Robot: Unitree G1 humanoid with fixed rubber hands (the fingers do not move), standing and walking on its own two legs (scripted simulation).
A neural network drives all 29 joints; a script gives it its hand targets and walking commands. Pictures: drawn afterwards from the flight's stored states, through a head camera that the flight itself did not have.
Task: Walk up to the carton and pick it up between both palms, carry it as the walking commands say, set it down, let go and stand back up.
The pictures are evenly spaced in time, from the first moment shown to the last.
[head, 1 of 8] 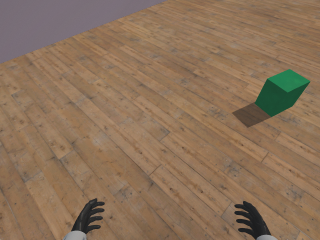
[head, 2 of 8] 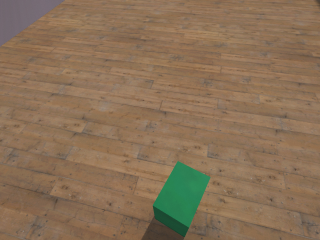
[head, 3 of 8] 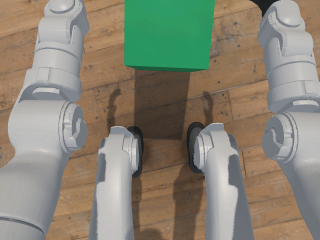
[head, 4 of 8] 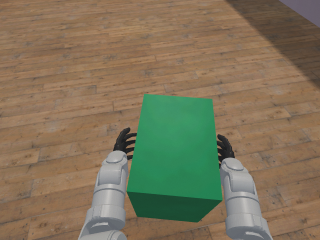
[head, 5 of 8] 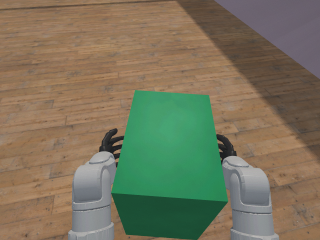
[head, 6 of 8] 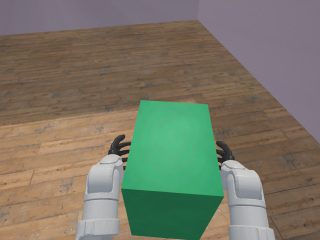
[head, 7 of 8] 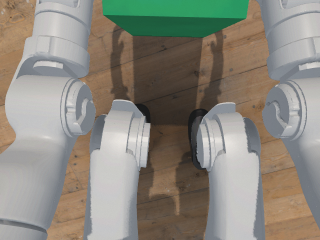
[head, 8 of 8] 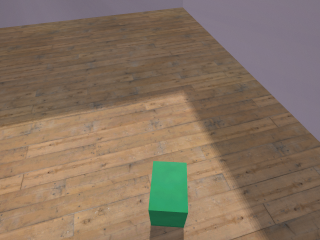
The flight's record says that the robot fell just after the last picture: no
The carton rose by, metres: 0.67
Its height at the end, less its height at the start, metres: +0.00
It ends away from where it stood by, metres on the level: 5.15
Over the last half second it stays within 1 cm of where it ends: yes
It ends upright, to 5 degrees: yes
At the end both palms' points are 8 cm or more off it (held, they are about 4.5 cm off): yes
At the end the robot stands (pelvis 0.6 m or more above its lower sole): yes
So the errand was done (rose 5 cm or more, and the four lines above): yes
